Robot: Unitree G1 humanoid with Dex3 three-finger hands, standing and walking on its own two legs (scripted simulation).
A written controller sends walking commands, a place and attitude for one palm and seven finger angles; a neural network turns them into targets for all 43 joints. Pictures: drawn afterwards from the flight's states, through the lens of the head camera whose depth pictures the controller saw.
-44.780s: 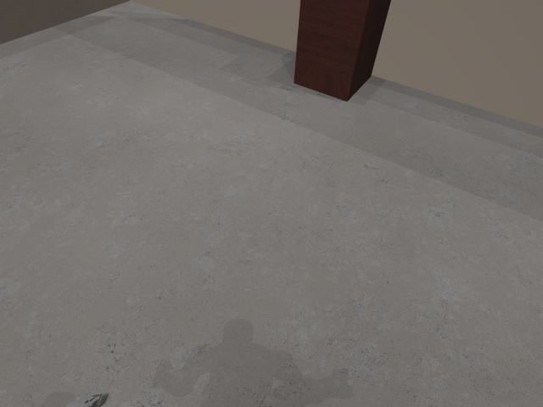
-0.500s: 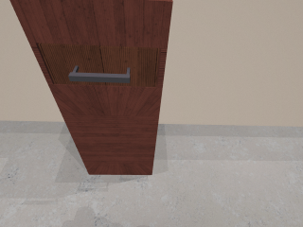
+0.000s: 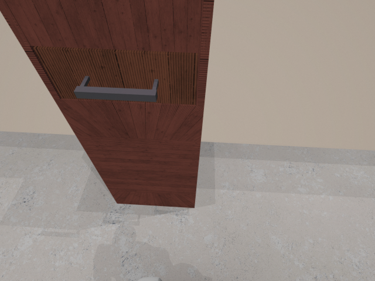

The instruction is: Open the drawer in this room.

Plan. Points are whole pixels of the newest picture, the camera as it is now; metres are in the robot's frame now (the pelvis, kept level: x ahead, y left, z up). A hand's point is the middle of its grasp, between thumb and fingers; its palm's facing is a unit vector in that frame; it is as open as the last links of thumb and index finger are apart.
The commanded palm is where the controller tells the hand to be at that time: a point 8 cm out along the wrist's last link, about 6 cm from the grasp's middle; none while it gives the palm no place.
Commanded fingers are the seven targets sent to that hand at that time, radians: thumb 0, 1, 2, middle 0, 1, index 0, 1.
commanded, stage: come to a stop and stand still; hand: left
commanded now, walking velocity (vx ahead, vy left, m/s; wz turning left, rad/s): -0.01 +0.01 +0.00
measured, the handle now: (118, 87) +0.52 +0.21 +0.10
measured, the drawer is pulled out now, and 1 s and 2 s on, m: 0.00 0.00 0.00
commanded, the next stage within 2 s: look again from close up in 0.56 s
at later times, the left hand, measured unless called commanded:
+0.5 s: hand out of the picture +0.04 +0.26 -0.17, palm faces +0.03 -0.96 -0.26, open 7.4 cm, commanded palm none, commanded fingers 0.00 0.90 0.90 -0.20 -0.30 -0.20 -0.30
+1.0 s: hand out of the picture +0.01 +0.23 -0.16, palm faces -0.02 -0.97 -0.26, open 7.4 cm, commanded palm none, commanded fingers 0.00 0.90 0.90 -0.20 -0.30 -0.20 -0.30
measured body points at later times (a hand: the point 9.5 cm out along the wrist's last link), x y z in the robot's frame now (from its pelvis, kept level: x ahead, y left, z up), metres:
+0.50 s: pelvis +0.00 +0.06 +0.00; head -0.01 +0.06 +0.45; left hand +0.04 +0.31 -0.15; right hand +0.08 -0.18 -0.14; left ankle +0.01 +0.10 -0.74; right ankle +0.00 -0.11 -0.73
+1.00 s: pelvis -0.02 +0.03 +0.01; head -0.03 +0.03 +0.46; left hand +0.01 +0.28 -0.14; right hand +0.01 -0.24 -0.14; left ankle +0.01 +0.10 -0.74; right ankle +0.00 -0.11 -0.73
